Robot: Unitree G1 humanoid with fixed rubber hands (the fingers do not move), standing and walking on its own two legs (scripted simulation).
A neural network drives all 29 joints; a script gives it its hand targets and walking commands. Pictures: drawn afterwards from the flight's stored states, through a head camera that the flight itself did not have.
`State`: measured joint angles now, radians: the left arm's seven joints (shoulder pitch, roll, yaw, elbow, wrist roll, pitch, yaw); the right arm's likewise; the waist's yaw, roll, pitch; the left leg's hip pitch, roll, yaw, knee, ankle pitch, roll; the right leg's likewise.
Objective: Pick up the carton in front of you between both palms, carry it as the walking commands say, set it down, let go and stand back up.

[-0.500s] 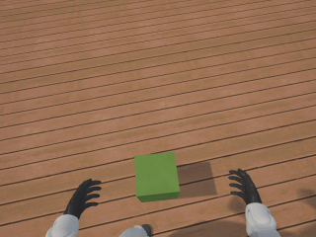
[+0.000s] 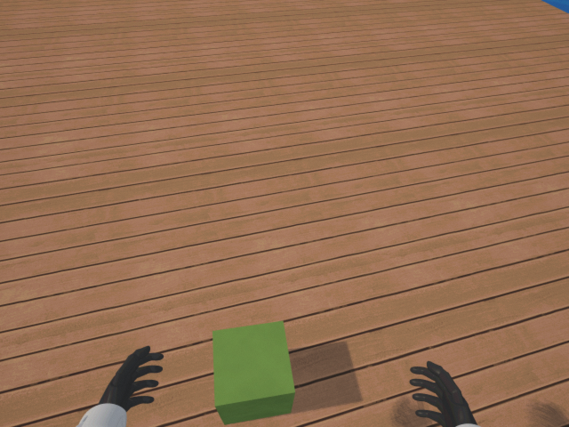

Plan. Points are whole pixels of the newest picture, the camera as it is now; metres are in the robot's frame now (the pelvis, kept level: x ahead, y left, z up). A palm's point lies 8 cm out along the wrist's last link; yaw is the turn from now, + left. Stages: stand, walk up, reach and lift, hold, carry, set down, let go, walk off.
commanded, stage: let go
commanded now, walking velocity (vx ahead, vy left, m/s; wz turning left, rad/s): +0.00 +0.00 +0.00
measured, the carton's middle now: (253, 373) +0.38 +0.09 -0.65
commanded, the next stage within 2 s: stand in 0.12 s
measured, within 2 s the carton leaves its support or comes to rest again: neither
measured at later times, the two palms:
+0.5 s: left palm out of the picture +0.12 +0.31 -0.11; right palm out of the picture +0.12 -0.27 -0.07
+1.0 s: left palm out of the picture +0.10 +0.33 -0.11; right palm out of the picture +0.10 -0.27 -0.09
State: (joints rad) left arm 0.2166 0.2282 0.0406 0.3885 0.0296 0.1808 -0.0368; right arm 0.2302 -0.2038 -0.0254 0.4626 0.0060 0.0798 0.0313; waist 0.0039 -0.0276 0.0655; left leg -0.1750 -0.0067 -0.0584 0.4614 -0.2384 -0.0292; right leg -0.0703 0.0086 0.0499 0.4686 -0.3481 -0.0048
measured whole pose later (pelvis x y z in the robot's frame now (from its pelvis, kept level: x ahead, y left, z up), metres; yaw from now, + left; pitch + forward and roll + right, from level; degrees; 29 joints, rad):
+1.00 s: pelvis +0.00 +0.03 +0.00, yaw -1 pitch -2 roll +0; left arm 0.20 0.37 0.02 0.87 0.03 0.00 0.03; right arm 0.14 -0.34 -0.02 0.92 -0.03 0.00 -0.02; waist 0.00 -0.04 0.02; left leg -0.21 -0.02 -0.03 0.48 -0.24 0.01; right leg -0.07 -0.02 0.06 0.41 -0.31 0.04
